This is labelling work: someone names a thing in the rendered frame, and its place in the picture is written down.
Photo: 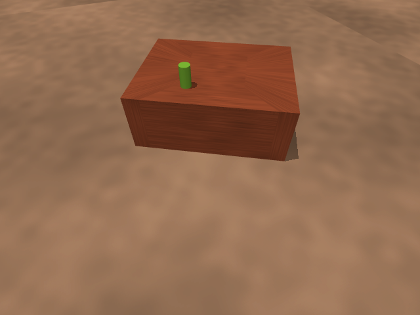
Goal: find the can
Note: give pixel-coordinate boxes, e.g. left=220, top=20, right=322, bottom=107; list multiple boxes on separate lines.
left=178, top=62, right=192, bottom=89

